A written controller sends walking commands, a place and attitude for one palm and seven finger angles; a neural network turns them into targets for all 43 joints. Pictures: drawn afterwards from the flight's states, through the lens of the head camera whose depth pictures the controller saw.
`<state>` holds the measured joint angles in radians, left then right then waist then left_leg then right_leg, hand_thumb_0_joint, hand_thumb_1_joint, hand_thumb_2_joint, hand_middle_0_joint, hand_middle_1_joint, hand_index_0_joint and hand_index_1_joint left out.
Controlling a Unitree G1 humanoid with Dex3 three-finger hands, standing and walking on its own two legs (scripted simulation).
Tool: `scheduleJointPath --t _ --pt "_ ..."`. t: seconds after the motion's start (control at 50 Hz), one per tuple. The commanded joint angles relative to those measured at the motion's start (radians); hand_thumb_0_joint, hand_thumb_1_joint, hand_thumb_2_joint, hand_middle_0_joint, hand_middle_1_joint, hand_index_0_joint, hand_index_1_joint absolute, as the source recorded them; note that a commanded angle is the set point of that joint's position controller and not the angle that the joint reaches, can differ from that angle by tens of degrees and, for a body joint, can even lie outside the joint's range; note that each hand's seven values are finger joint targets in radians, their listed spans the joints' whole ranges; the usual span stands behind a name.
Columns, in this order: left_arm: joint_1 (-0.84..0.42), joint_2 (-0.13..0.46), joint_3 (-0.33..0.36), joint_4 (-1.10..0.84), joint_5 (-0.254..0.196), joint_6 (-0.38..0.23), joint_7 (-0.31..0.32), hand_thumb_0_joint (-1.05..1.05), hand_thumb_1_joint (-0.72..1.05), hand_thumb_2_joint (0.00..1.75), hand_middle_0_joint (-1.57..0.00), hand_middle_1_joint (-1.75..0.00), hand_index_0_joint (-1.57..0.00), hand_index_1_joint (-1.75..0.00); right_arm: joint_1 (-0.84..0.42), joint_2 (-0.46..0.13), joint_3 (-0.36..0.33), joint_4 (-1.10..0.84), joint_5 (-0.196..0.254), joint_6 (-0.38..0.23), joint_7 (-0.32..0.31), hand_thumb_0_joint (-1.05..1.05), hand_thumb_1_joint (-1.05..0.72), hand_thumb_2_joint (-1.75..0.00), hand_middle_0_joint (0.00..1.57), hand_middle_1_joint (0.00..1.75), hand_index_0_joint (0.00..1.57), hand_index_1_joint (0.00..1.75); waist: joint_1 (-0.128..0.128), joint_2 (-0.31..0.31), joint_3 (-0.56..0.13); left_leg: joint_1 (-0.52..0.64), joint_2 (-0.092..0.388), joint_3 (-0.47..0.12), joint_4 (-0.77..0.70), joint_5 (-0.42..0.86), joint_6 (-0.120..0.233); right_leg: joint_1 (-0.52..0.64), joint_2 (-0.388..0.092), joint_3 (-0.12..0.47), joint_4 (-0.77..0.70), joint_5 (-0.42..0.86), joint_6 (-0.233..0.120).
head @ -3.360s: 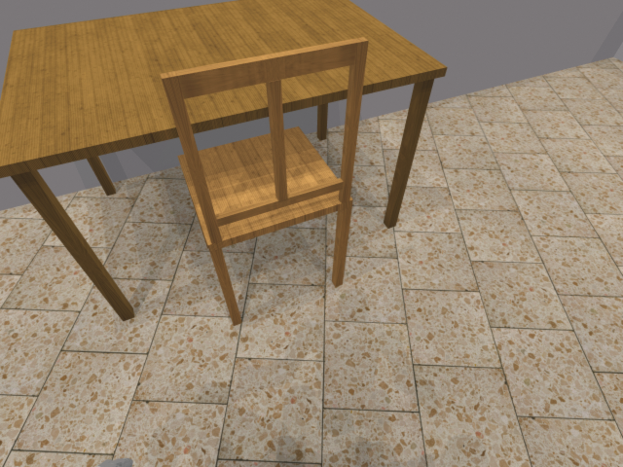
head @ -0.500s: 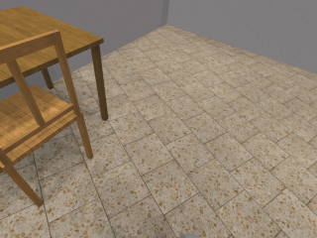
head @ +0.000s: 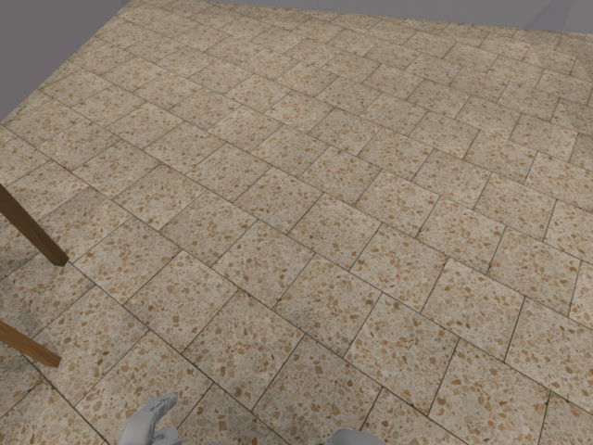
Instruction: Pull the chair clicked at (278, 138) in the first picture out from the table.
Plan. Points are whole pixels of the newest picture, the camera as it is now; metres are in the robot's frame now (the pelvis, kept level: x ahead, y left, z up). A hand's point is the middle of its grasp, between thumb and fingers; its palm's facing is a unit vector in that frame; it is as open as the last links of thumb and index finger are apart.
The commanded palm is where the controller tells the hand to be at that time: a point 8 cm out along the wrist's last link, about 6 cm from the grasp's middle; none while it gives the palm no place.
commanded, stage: walk to a spot facing it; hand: left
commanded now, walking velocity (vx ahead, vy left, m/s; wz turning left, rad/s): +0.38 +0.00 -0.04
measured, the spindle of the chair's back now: out of the picture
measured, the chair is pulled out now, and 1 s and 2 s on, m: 0.00 0.00 0.00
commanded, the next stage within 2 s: turn to face it in 0.60 s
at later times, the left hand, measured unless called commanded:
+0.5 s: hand out of the picture +0.12 +0.22 -0.17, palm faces +0.05 -0.99 -0.12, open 7.3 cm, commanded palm none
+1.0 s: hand (210, 248) +0.49 +0.17 -0.15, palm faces -0.11 -0.97 -0.20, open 7.3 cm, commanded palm none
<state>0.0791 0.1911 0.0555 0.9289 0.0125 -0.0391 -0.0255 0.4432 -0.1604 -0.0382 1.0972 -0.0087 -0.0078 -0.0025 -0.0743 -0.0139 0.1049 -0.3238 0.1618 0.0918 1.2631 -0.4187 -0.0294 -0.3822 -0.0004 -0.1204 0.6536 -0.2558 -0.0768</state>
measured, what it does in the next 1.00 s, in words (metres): walks ahead: left foot, then right foot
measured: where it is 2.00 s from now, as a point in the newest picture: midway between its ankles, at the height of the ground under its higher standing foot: (286, 391)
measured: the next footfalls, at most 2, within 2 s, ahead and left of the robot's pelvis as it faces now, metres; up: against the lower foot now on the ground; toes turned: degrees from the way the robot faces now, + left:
left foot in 0.42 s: +0.30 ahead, +0.14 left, +0.00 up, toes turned +7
right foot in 0.90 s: +0.45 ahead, -0.11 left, +0.00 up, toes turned -16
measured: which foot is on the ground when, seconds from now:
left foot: up 0.00-0.40, down 0.42-0.92, up 0.94-1.00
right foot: down 0.00-0.42, up 0.44-0.88, down 0.90-1.00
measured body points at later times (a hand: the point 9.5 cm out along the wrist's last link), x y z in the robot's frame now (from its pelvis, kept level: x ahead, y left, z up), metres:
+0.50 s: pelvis +0.20 +0.06 +0.01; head +0.21 +0.08 +0.46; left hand +0.12 +0.27 -0.16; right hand +0.31 -0.18 -0.12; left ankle +0.26 +0.14 -0.72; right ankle +0.09 -0.07 -0.66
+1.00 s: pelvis +0.35 +0.02 +0.00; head +0.38 +0.00 +0.45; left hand +0.50 +0.22 -0.13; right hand +0.23 -0.16 -0.16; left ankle +0.27 +0.13 -0.67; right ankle +0.41 -0.10 -0.72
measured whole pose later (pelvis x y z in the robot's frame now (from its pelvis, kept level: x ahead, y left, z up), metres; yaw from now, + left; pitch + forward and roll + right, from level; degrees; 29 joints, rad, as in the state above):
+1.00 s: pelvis +0.35 +0.02 +0.00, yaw -4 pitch -2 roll +0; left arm 0.08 0.14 0.04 0.99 0.03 -0.04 0.02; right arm 0.43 -0.09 -0.04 1.15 0.00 0.02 -0.02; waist -0.08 0.03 0.09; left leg -0.27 0.07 0.10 0.99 -0.56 -0.02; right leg -0.35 -0.09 -0.19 0.62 -0.23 -0.03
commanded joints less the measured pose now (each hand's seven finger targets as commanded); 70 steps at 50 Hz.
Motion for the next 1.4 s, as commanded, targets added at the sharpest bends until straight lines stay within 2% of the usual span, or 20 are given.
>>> scheduleJointPath --t 0.0,0.3,0.36,0.38,0.4,0.42,0.48,0.58,0.76,0.84,0.88,0.9,0.92,1.08,1.2,1.24,1.26,1.28,1.3,1.38 --pt "0.149 0.135 0.027 0.017 0.001 -0.022 0.027 0.00 0.90 0.90 -0.20 -0.30 -0.20 -0.30 0.010 -0.061 -0.023 -0.082 -0.021 -0.024 -0.011 0.00 -0.90 -0.90 0.20 0.30 0.20 0.30 0.045 -0.040 -0.080 -0.198 0.035 -0.047 -0.003 0.136 -0.002 0.116 -0.261 0.272 -0.420 0.208 -0.077" --pt "0.348 0.130 0.020 0.113 0.014 -0.043 0.039 0.00 0.90 0.90 -0.20 -0.30 -0.20 -0.30 -0.355 -0.057 -0.023 -0.204 -0.015 -0.044 0.034 0.00 -0.90 -0.90 0.20 0.30 0.20 0.30 0.124 -0.087 0.012 -0.204 -0.045 0.010 -0.593 0.184 0.013 0.299 -0.259 0.262 -0.445 0.162 -0.095" --pt "0.335 0.131 0.023 0.127 0.009 -0.040 0.038 0.00 0.90 0.90 -0.20 -0.30 -0.20 -0.30 -0.199 -0.082 -0.031 -0.146 -0.021 -0.058 0.018 0.00 -0.90 -0.90 0.20 0.30 0.20 0.30 0.041 -0.032 -0.044 0.093 -0.114 0.068 -0.745 0.206 0.039 0.234 -0.199 0.181 -0.222 0.388 -0.053" --pt "0.335 0.106 0.018 0.124 0.003 -0.040 0.034 0.00 0.90 0.90 -0.20 -0.30 -0.20 -0.30 -0.064 -0.130 -0.043 -0.101 -0.025 -0.064 0.005 0.00 -0.90 -0.90 0.20 0.30 0.20 0.30 -0.013 0.039 -0.117 0.333 -0.068 0.004 -0.785 0.228 0.070 0.109 -0.145 0.140 -0.011 0.397 -0.018" --pt "0.362 0.048 0.010 0.107 -0.007 -0.037 0.025 0.00 0.90 0.90 -0.20 -0.30 -0.20 -0.30 0.072 -0.249 -0.071 -0.073 -0.040 -0.071 -0.006 0.00 -0.90 -0.90 0.20 0.30 0.20 0.30 -0.048 0.263 -0.229 0.546 0.215 -0.355 -0.869 0.210 0.169 -0.120 -0.018 0.030 0.306 0.054 0.041" --pt "0.309 0.054 0.002 0.079 -0.002 -0.041 0.025 0.00 0.90 0.90 -0.20 -0.30 -0.20 -0.30 0.126 -0.288 -0.075 -0.065 -0.022 -0.060 -0.012 0.00 -0.90 -0.90 0.20 0.30 0.20 0.30 -0.054 0.308 -0.230 0.551 0.340 -0.510 -0.984 0.239 0.236 -0.238 0.012 0.070 0.529 -0.293 0.047" --pt "0.263 0.042 0.021 0.109 0.014 -0.017 0.016 0.00 0.90 0.90 -0.20 -0.30 -0.20 -0.30 -0.088 -0.136 -0.034 -0.104 -0.016 -0.069 -0.018 0.00 -0.90 -0.90 0.20 0.30 0.20 0.30 0.028 0.083 -0.035 0.215 0.256 -0.303 -1.074 0.127 0.183 -0.241 -0.104 0.138 0.618 -0.114 0.047" --pt "0.337 -0.023 0.027 0.129 0.023 0.038 0.010 0.00 0.90 0.90 -0.20 -0.30 -0.20 -0.30 -0.109 -0.071 -0.022 -0.086 -0.008 -0.089 -0.030 0.00 -0.90 -0.90 0.20 0.30 0.20 0.30 0.100 0.112 -0.021 0.125 0.165 0.001 -1.086 0.362 0.130 -0.206 -0.118 0.115 0.554 0.052 0.086" --pt "0.127 -0.045 0.003 0.061 0.016 0.030 0.018 0.00 0.90 0.90 -0.20 -0.30 -0.20 -0.30 0.023 -0.078 -0.013 -0.015 -0.017 -0.072 -0.033 0.00 -0.90 -0.90 0.20 0.30 0.20 0.30 0.044 0.145 0.011 0.223 0.126 0.087 -0.960 0.851 0.160 -0.122 -0.079 -0.006 0.091 0.097 0.093" --pt "0.179 -0.007 0.001 0.081 0.018 0.011 0.032 0.00 0.90 0.90 -0.20 -0.30 -0.20 -0.30 0.023 -0.083 -0.015 0.008 -0.010 -0.050 -0.035 0.00 -0.90 -0.90 0.20 0.30 0.20 0.30 0.087 0.137 -0.071 0.203 0.102 0.028 -0.800 0.811 0.128 0.129 -0.042 -0.028 -0.111 0.165 0.093" --pt "0.294 0.102 0.024 0.112 0.020 -0.010 0.046 0.00 0.90 0.90 -0.20 -0.30 -0.20 -0.30 0.024 -0.047 -0.014 -0.007 0.004 -0.045 -0.025 0.00 -0.90 -0.90 0.20 0.30 0.20 0.30 0.140 -0.021 -0.192 0.008 0.019 0.049 -0.557 0.465 0.050 0.446 -0.215 0.109 -0.142 0.597 0.060" --pt "0.376 0.188 0.044 0.128 0.017 -0.015 0.051 0.00 0.90 0.90 -0.20 -0.30 -0.20 -0.30 0.053 -0.012 -0.016 -0.029 0.008 -0.038 -0.021 0.00 -0.90 -0.90 0.20 0.30 0.20 0.30 0.152 -0.203 -0.291 -0.147 -0.110 0.083 -0.302 -0.113 0.005 0.603 -0.453 0.286 -0.142 0.982 -0.053" --pt "0.370 0.209 0.041 0.105 0.004 -0.007 0.054 0.00 0.90 0.90 -0.20 -0.30 -0.20 -0.30 0.039 -0.043 -0.024 -0.049 0.015 -0.017 -0.032 0.00 -0.90 -0.90 0.20 0.30 0.20 0.30 0.148 -0.162 -0.290 -0.124 -0.103 -0.021 -0.142 -0.242 0.009 0.499 -0.523 0.274 -0.200 1.030 -0.126" --pt "0.056 0.114 0.033 -0.005 0.017 0.028 0.074 0.00 0.90 0.90 -0.20 -0.30 -0.20 -0.30 -0.043 -0.006 -0.041 -0.079 -0.009 0.058 0.005 0.00 -0.90 -0.90 0.20 0.30 0.20 0.30 0.039 -0.151 -0.077 -0.094 -0.041 -0.011 -0.169 -0.017 -0.024 0.023 -0.387 -0.001 -0.393 0.057 -0.023" --pt "0.051 0.164 0.056 -0.038 0.023 0.052 0.067 0.00 0.90 0.90 -0.20 -0.30 -0.20 -0.30 -0.116 -0.054 -0.053 -0.160 -0.011 0.046 0.017 0.00 -0.90 -0.90 0.20 0.30 0.20 0.30 0.048 -0.156 -0.068 -0.041 -0.067 0.050 -0.482 0.017 -0.019 0.051 -0.401 -0.044 -0.276 -0.050 -0.003" --pt "0.051 0.139 0.052 -0.059 0.008 0.069 0.059 0.00 0.90 0.90 -0.20 -0.30 -0.20 -0.30 -0.044 -0.119 -0.068 -0.155 -0.016 0.035 0.018 0.00 -0.90 -0.90 0.20 0.30 0.20 0.30 0.006 0.074 -0.086 0.095 -0.060 -0.023 -0.751 0.148 -0.005 -0.046 -0.318 -0.099 -0.017 -0.123 0.066" --pt "0.060 0.074 0.045 -0.091 -0.001 0.078 0.047 0.00 0.90 0.90 -0.20 -0.30 -0.20 -0.30 -0.017 -0.230 -0.093 -0.167 -0.021 0.025 0.012 0.00 -0.90 -0.90 0.20 0.30 0.20 0.30 -0.012 0.407 -0.060 0.116 0.151 -0.391 -0.929 0.257 0.084 -0.242 -0.172 -0.124 0.249 -0.345 0.151" --pt "-0.013 0.064 0.035 -0.133 0.008 0.080 0.045 0.00 0.90 0.90 -0.20 -0.30 -0.20 -0.30 -0.007 -0.294 -0.101 -0.179 -0.028 0.018 0.001 0.00 -0.90 -0.90 0.20 0.30 0.20 0.30 -0.038 0.418 -0.065 0.073 0.284 -0.580 -1.032 0.325 0.189 -0.289 -0.111 -0.006 0.456 -0.396 0.159" --pt "-0.003 0.078 0.045 -0.137 0.009 0.077 0.036 0.00 0.90 0.90 -0.20 -0.30 -0.20 -0.30 -0.066 -0.305 -0.101 -0.197 -0.026 0.016 -0.003 0.00 -0.90 -0.90 0.20 0.30 0.20 0.30 0.004 0.265 -0.089 0.037 0.289 -0.531 -1.035 0.225 0.224 -0.264 -0.142 0.078 0.535 -0.288 0.140" --pt "0.080 0.108 0.059 -0.065 0.017 0.076 0.028 0.00 0.90 0.90 -0.20 -0.30 -0.20 -0.30 -0.229 -0.224 -0.068 -0.248 -0.014 -0.003 -0.023 0.00 -0.90 -0.90 0.20 0.30 0.20 0.30 0.070 0.164 -0.137 0.106 0.082 -0.340 -0.971 0.317 0.119 -0.266 -0.120 0.121 0.587 -0.046 0.164"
